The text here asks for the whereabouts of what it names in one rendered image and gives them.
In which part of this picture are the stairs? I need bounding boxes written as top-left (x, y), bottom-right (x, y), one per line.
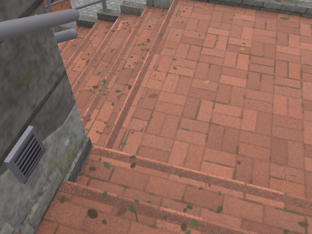
top-left (18, 145), bottom-right (312, 234)
top-left (58, 6), bottom-right (169, 147)

